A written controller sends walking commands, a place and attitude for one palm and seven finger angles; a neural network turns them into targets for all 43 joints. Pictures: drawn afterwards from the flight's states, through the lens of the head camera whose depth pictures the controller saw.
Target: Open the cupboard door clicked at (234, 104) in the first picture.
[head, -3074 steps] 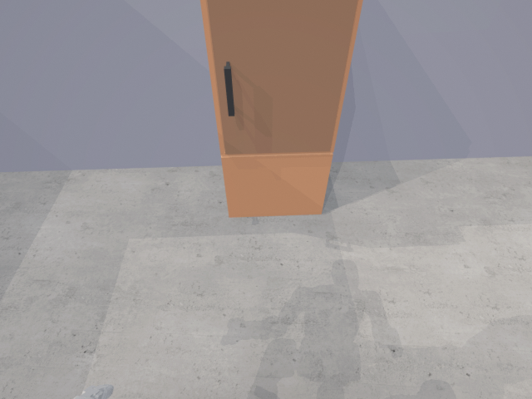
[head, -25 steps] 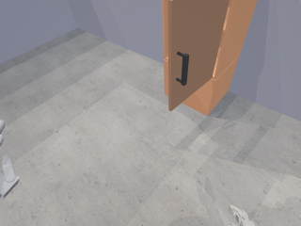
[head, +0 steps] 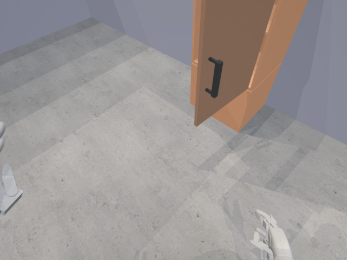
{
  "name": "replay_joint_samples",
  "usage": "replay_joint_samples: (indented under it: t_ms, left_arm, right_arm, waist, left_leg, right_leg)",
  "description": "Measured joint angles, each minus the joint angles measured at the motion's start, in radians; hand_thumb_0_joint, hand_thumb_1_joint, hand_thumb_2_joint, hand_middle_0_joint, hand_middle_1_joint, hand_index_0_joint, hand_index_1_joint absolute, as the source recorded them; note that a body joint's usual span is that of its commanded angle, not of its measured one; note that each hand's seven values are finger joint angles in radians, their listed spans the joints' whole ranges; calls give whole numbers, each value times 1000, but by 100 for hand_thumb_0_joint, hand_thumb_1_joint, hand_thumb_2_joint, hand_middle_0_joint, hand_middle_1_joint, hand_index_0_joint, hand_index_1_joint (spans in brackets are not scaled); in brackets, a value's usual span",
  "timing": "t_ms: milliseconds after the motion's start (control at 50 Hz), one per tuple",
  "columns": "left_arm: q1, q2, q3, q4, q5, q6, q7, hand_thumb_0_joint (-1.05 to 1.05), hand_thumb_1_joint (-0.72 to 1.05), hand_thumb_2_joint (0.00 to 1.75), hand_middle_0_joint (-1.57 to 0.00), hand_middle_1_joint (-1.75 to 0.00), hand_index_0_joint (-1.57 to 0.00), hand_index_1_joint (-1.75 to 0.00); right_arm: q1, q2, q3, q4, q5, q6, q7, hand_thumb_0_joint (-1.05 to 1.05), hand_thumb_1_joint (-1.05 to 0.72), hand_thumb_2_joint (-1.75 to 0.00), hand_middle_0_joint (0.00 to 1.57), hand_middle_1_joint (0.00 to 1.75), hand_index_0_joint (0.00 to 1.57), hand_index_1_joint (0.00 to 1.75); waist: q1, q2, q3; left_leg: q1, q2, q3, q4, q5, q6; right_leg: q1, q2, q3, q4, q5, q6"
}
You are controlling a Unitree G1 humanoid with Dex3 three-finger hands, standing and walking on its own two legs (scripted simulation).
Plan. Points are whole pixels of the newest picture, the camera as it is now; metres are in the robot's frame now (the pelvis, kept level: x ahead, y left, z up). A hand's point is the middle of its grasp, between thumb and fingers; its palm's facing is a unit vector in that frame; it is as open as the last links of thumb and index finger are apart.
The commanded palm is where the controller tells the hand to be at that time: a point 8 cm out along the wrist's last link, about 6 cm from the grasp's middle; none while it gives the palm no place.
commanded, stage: stop stepping back and stand still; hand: left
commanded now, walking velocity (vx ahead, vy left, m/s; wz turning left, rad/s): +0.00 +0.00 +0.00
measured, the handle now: (212, 78) +0.77 -0.10 -0.05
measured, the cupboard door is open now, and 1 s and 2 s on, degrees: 84 84 84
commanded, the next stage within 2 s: let the arm hang, fingers relaxed in 0.06 s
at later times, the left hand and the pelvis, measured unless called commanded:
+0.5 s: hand out of the picture +0.03 +0.22 -0.17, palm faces +0.06 -0.99 -0.14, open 7.0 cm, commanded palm none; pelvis -0.03 +0.05 +0.00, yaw +2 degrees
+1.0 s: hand out of the picture -0.06 +0.24 -0.17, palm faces +0.04 -0.98 -0.18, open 7.4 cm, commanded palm none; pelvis -0.02 +0.07 +0.01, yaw +0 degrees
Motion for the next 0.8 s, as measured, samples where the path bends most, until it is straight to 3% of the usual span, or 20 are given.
replay_joint_samples:
  t_ms: [60,160,180,200,240,300,380,440,480,560,800]
  left_arm:
    - [-11,-27,-24,25,6,6,2,1,89,90,-22,-30,-21,-30]
    - [-47,-41,-53,6,4,13,12,2,89,90,-22,-30,-21,-30]
    - [-79,-32,-72,53,23,-9,-2,2,89,90,-22,-30,-21,-30]
    - [-131,-25,-111,143,38,-7,-29,1,89,90,-22,-30,-21,-30]
    - [-225,-38,-195,373,54,61,-81,1,90,90,-21,-30,-20,-30]
    - [-314,-97,-301,738,63,170,-128,1,90,90,-20,-30,-20,-30]
    - [-346,-168,-399,1075,61,233,-152,1,91,90,-20,-30,-19,-30]
    - [-342,-223,-439,1239,54,247,-155,2,91,90,-20,-30,-20,-30]
    - [-346,-228,-405,1299,40,231,-130,-1,97,90,-21,-30,-20,-30]
    - [-337,-200,-403,1407,47,218,-139,-2,99,90,-21,-30,-20,-30]
    - [-263,-206,-409,1610,48,204,-131,0,93,90,-20,-30,-20,-30]
  right_arm:
    - [17,-12,4,20,-5,12,-7,1,-90,-90,20,29,20,30]
    - [46,-34,0,30,-15,9,-23,1,-90,-90,20,29,20,30]
    - [45,-41,-10,59,-21,-16,-6,1,-90,-90,20,29,20,30]
    - [41,-55,-17,92,-26,-26,15,1,-90,-90,20,29,20,30]
    - [23,-89,-19,141,-34,-12,39,1,-90,-90,20,29,20,30]
    - [-4,-107,-18,188,-45,17,47,1,-91,-90,20,29,20,30]
    - [8,-67,2,225,-52,46,50,1,-91,-90,20,29,20,30]
    - [43,-31,24,277,-56,60,50,1,-91,-90,20,29,20,30]
    - [73,-6,32,318,-56,69,48,1,-91,-90,20,29,20,30]
    - [111,21,30,395,-56,87,40,1,-91,-90,20,29,20,30]
    - [124,41,10,499,-46,71,24,1,-91,-90,20,29,20,30]
  waist:
    - [13,-15,0]
    - [5,-14,11]
    - [2,-15,-1]
    - [5,-13,-16]
    - [11,4,-40]
    - [-10,27,-51]
    - [-40,-29,-21]
    - [-39,-80,4]
    - [-25,-101,16]
    - [-2,-98,26]
    - [-1,-18,13]
  left_leg:
    - [-15,-14,-7,35,-32,11]
    - [45,-3,-10,-120,107,14]
    - [33,-10,-17,-115,92,8]
    - [12,-21,-20,-95,78,7]
    - [-20,-35,-13,-59,58,17]
    - [-40,-45,-1,-39,54,32]
    - [-19,-60,13,-68,76,41]
    - [3,-61,9,-105,100,47]
    - [9,-59,-3,-128,118,48]
    - [24,-63,-11,-172,147,53]
    - [80,-91,21,-263,188,81]
  right_leg:
    - [8,-8,7,-15,10,5]
    - [28,-3,-13,-1,-2,16]
    - [10,-11,-21,22,-11,22]
    - [-12,-23,-25,51,-23,29]
    - [-48,-40,-20,94,-41,38]
    - [-72,-52,-10,118,-43,48]
    - [-65,-67,3,115,-31,58]
    - [-39,-67,0,74,-6,64]
    - [-21,-63,-13,33,19,65]
    - [4,-63,-20,-30,57,69]
    - [32,-91,13,-78,86,97]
